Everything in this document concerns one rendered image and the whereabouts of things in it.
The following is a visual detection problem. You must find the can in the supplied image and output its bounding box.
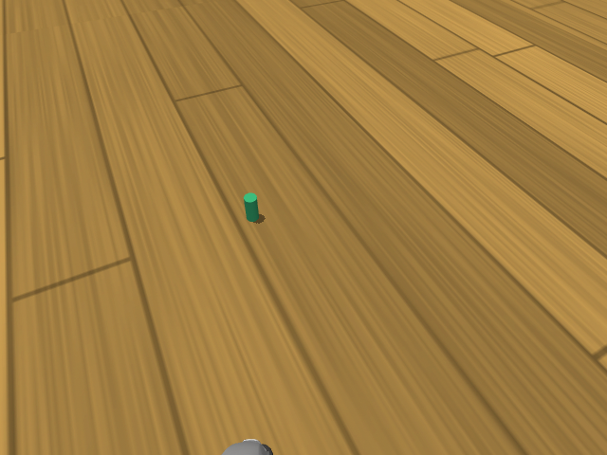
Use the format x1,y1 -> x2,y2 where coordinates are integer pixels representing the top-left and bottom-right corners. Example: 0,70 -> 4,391
244,193 -> 259,222

